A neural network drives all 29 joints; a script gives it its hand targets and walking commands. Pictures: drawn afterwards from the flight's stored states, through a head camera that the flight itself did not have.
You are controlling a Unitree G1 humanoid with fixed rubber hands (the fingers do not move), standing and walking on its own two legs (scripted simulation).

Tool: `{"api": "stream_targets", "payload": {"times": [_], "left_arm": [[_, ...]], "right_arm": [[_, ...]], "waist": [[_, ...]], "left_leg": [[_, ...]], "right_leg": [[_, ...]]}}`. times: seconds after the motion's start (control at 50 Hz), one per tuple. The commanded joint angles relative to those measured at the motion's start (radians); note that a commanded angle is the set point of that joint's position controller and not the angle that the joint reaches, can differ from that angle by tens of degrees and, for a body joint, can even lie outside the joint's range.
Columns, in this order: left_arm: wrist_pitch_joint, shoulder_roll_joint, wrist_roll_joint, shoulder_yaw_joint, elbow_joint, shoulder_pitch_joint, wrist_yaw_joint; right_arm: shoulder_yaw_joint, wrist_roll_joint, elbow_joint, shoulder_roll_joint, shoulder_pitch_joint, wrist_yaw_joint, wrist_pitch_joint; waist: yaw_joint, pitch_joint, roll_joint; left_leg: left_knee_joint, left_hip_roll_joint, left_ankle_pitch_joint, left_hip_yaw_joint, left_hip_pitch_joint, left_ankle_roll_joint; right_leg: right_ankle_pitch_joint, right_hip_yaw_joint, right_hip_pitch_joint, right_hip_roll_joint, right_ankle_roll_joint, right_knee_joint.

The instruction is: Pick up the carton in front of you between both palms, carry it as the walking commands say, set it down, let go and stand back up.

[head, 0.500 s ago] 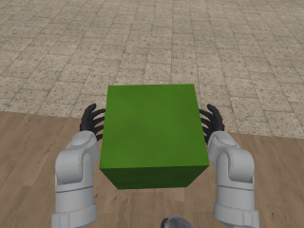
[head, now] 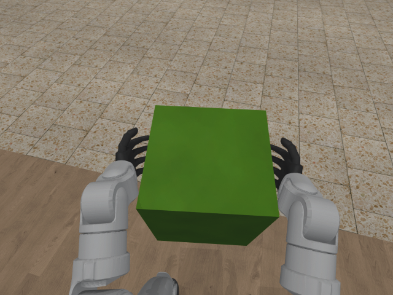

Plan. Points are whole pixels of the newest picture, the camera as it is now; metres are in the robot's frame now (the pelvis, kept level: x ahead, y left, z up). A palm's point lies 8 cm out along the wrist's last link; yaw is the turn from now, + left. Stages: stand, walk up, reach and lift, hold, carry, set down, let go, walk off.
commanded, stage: carry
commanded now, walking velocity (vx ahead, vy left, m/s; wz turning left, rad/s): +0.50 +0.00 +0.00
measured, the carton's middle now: (205, 182) +0.35 +0.02 +0.03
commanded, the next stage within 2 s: none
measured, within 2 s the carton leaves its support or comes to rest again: neither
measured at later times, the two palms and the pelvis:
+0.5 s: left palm (166, 85) +0.63 +0.15 +0.06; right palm (277, 95) +0.61 -0.15 +0.06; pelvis +0.29 +0.02 -0.03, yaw -1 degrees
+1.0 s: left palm (181, 39) +0.91 +0.15 +0.04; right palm (266, 44) +0.92 -0.15 +0.04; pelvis +0.58 -0.02 -0.05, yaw +0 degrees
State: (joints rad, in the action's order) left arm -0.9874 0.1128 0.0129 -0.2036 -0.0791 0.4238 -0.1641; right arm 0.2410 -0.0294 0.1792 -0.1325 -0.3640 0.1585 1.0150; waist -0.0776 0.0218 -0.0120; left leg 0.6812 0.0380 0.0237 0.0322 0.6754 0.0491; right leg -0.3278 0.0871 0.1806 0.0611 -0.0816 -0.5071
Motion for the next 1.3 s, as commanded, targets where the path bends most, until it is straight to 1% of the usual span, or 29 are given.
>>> {"api": "stream_targets", "payload": {"times": [0.0, 0.06, 0.08, 0.1, 0.12, 0.14, 0.18, 0.2, 0.26, 0.38, 0.48, 0.52, 0.56, 0.58, 0.6, 0.62, 0.66, 0.68, 0.72, 0.78, 0.86, 1.02, 1.08, 1.1, 1.12, 1.14, 1.16, 1.2, 1.28], "left_arm": [[-0.004, 0.746, 0.208, 0.653, -0.100, 0.527, 0.051], [-0.018, 0.745, 0.182, 0.636, -0.047, 0.521, 0.051], [-0.022, 0.737, 0.171, 0.627, -0.032, 0.536, 0.050], [-0.029, 0.740, 0.162, 0.618, -0.011, 0.541, 0.050], [-0.037, 0.749, 0.160, 0.610, 0.010, 0.508, 0.047], [-0.035, 0.760, 0.167, 0.611, -0.007, 0.540, 0.042], [-0.018, 0.831, 0.156, 0.589, -0.015, 0.596, 0.043], [-0.007, 0.853, 0.139, 0.578, -0.008, 0.597, 0.046], [0.027, 0.873, 0.108, 0.584, -0.024, 0.594, 0.050], [0.058, 0.793, 0.089, 0.605, -0.099, 0.507, 0.026], [0.035, 0.692, 0.095, 0.595, -0.153, 0.474, 0.013], [0.016, 0.650, 0.089, 0.577, -0.145, 0.457, 0.009], [-0.005, 0.613, 0.081, 0.549, -0.117, 0.428, 0.005], [-0.016, 0.599, 0.074, 0.535, -0.104, 0.418, 0.003], [-0.028, 0.580, 0.070, 0.514, -0.086, 0.395, 0.001], [-0.035, 0.553, 0.068, 0.504, -0.067, 0.441, -0.010], [-0.040, 0.612, 0.107, 0.519, -0.062, 0.451, -0.005], [-0.039, 0.666, 0.125, 0.541, -0.073, 0.496, 0.007], [-0.024, 0.776, 0.180, 0.603, -0.104, 0.630, 0.040], [0.006, 0.835, 0.244, 0.665, -0.144, 0.718, 0.072], [0.019, 0.812, 0.256, 0.677, -0.151, 0.661, 0.073], [-0.009, 0.748, 0.213, 0.650, -0.095, 0.536, 0.056], [-0.022, 0.752, 0.188, 0.635, -0.045, 0.534, 0.056], [-0.026, 0.745, 0.177, 0.629, -0.032, 0.551, 0.055], [-0.032, 0.749, 0.170, 0.625, -0.015, 0.552, 0.056], [-0.038, 0.761, 0.170, 0.618, -0.002, 0.533, 0.052], [-0.035, 0.774, 0.176, 0.619, -0.023, 0.551, 0.047], [-0.020, 0.835, 0.164, 0.596, -0.042, 0.607, 0.045], [0.021, 0.853, 0.114, 0.586, -0.059, 0.587, 0.047]], "right_arm": [[-0.610, 0.117, 0.026, -0.666, -0.546, -0.007, -0.013], [-0.571, 0.089, -0.030, -0.640, -0.511, -0.011, 0.000], [-0.557, 0.079, -0.054, -0.629, -0.492, -0.011, 0.003], [-0.545, 0.075, -0.077, -0.613, -0.484, -0.009, 0.005], [-0.541, 0.075, -0.093, -0.600, -0.496, -0.002, 0.003], [-0.554, 0.094, -0.108, -0.651, -0.468, -0.006, 0.002], [-0.612, 0.153, -0.048, -0.769, -0.602, -0.028, -0.018], [-0.649, 0.187, -0.027, -0.818, -0.670, -0.042, -0.031], [-0.720, 0.263, 0.024, -0.874, -0.754, -0.070, -0.072], [-0.736, 0.276, 0.042, -0.814, -0.650, -0.061, -0.096], [-0.714, 0.258, 0.053, -0.729, -0.589, -0.036, -0.071], [-0.695, 0.241, 0.033, -0.693, -0.569, -0.026, -0.053], [-0.673, 0.221, 0.009, -0.669, -0.559, -0.015, -0.030], [-0.658, 0.212, -0.003, -0.650, -0.558, -0.009, -0.019], [-0.643, 0.205, -0.007, -0.639, -0.573, -0.002, -0.006], [-0.631, 0.196, -0.025, -0.652, -0.559, 0.003, 0.008], [-0.604, 0.187, -0.034, -0.676, -0.587, 0.012, 0.021], [-0.594, 0.178, -0.038, -0.701, -0.618, 0.010, 0.020], [-0.585, 0.155, -0.040, -0.752, -0.663, -0.003, 0.007], [-0.615, 0.155, -0.033, -0.797, -0.679, -0.014, -0.018], [-0.630, 0.150, 0.011, -0.764, -0.637, -0.006, -0.042], [-0.609, 0.116, 0.022, -0.669, -0.555, -0.007, -0.008], [-0.571, 0.090, -0.031, -0.648, -0.525, -0.012, 0.005], [-0.558, 0.079, -0.054, -0.641, -0.507, -0.013, 0.007], [-0.548, 0.074, -0.073, -0.624, -0.504, -0.010, 0.007], [-0.546, 0.078, -0.094, -0.621, -0.500, -0.006, 0.005], [-0.563, 0.102, -0.092, -0.668, -0.479, -0.009, 0.003], [-0.625, 0.166, -0.021, -0.780, -0.616, -0.029, -0.017], [-0.734, 0.283, 0.066, -0.860, -0.760, -0.068, -0.065]], "waist": [[-0.040, 0.344, 0.115], [0.054, 0.396, 0.109], [0.090, 0.451, 0.056], [0.083, 0.536, -0.079], [0.152, 0.643, -0.309], [0.147, 0.591, -0.234], [0.144, 0.470, -0.040], [0.133, 0.445, -0.018], [0.114, 0.442, -0.058], [0.154, 0.449, -0.094], [0.183, 0.382, -0.085], [0.166, 0.361, -0.098], [0.101, 0.398, -0.076], [0.066, 0.442, -0.024], [0.055, 0.518, 0.092], [0.027, 0.573, 0.308], [-0.003, 0.536, 0.232], [0.009, 0.475, 0.116], [0.040, 0.419, 0.049], [0.048, 0.415, 0.087], [0.014, 0.427, 0.096], [-0.043, 0.338, 0.116], [0.053, 0.387, 0.119], [0.093, 0.444, 0.074], [0.095, 0.573, -0.093], [0.152, 0.656, -0.286], [0.151, 0.609, -0.225], [0.151, 0.486, -0.046], [0.117, 0.463, -0.057]], "left_leg": [[-0.183, -0.062, -0.129, 0.073, -0.033, 0.025], [-0.303, -0.089, -0.188, 0.123, -0.406, 0.055], [-0.250, -0.015, -0.240, 0.054, -0.618, 0.054], [-0.071, 0.228, -0.622, -0.206, -0.887, 0.103], [-0.137, 0.390, -0.391, -0.571, -1.098, 0.297], [-0.204, 0.344, -0.132, -0.615, -1.045, 0.286], [-0.245, 0.273, -0.082, -0.486, -0.844, 0.235], [-0.269, 0.254, -0.071, -0.434, -0.762, 0.220], [-0.307, 0.220, -0.073, -0.322, -0.653, 0.201], [-0.244, 0.169, -0.395, -0.195, -0.792, 0.182], [-0.185, 0.117, -0.408, -0.127, -0.816, 0.141], [-0.140, 0.109, -0.374, -0.101, -0.768, 0.109], [0.040, 0.079, -0.415, -0.026, -0.682, 0.060], [0.197, 0.051, -0.267, 0.010, -0.552, 0.036], [0.385, 0.018, 0.178, 0.030, -0.325, 0.006], [0.649, -0.126, 0.584, 0.011, 0.002, -0.035], [0.742, -0.069, 0.527, -0.055, 0.166, -0.006], [0.702, -0.035, 0.472, -0.061, 0.154, -0.002], [0.564, 0.003, 0.400, -0.067, 0.077, -0.002], [0.420, 0.018, 0.324, -0.034, 0.031, -0.021], [0.249, 0.019, 0.156, -0.007, 0.103, -0.029], [-0.174, -0.056, -0.121, 0.075, -0.003, 0.021], [-0.295, -0.093, -0.166, 0.132, -0.391, 0.054], [-0.253, -0.036, -0.183, 0.081, -0.606, 0.052], [-0.076, 0.241, -0.497, -0.213, -0.929, 0.136], [-0.157, 0.381, -0.333, -0.551, -1.127, 0.298], [-0.228, 0.344, -0.101, -0.592, -1.085, 0.287], [-0.273, 0.286, -0.065, -0.471, -0.891, 0.230], [-0.339, 0.226, -0.010, -0.309, -0.703, 0.188]], "right_leg": [[0.745, -0.164, -0.350, -0.199, -0.077, 0.005], [0.808, -0.083, -0.220, -0.167, -0.015, -0.223], [0.603, -0.051, -0.070, -0.135, 0.013, -0.398], [0.072, -0.032, 0.191, -0.086, 0.044, -0.590], [-0.291, -0.073, 0.487, 0.040, 0.078, -0.893], [-0.262, -0.123, 0.595, -0.005, 0.038, -0.927], [-0.158, -0.123, 0.598, -0.066, 0.032, -0.838], [-0.123, -0.125, 0.565, -0.090, 0.036, -0.761], [-0.074, -0.093, 0.486, -0.109, 0.054, -0.617], [0.177, -0.054, 0.556, -0.100, 0.056, -0.339], [0.362, -0.008, 0.492, -0.064, 0.027, -0.077], [0.421, 0.006, 0.370, -0.046, 0.005, 0.032], [0.471, 0.049, 0.111, -0.023, -0.012, 0.127], [0.465, 0.017, -0.088, -0.063, -0.006, 0.094], [0.726, -0.203, -0.321, -0.264, -0.015, -0.045], [0.736, -0.581, -0.556, -0.461, -0.187, -0.027], [0.343, -0.655, -0.489, -0.423, -0.241, 0.056], [0.292, -0.597, -0.373, -0.388, -0.210, 0.087], [0.343, -0.464, -0.201, -0.348, -0.160, 0.117], [0.375, -0.362, -0.145, -0.318, -0.154, 0.149], [0.636, -0.278, -0.273, -0.292, -0.137, 0.109], [0.758, -0.167, -0.377, -0.209, -0.076, 0.030], [0.851, -0.085, -0.237, -0.181, -0.014, -0.173], [0.672, -0.047, -0.098, -0.149, 0.015, -0.345], [0.215, -0.037, 0.170, -0.121, 0.051, -0.571], [-0.265, -0.067, 0.480, 0.033, 0.086, -0.873], [-0.236, -0.118, 0.596, -0.008, 0.054, -0.922], [-0.135, -0.119, 0.606, -0.077, 0.045, -0.840], [-0.060, -0.085, 0.500, -0.118, 0.066, -0.647]]}}
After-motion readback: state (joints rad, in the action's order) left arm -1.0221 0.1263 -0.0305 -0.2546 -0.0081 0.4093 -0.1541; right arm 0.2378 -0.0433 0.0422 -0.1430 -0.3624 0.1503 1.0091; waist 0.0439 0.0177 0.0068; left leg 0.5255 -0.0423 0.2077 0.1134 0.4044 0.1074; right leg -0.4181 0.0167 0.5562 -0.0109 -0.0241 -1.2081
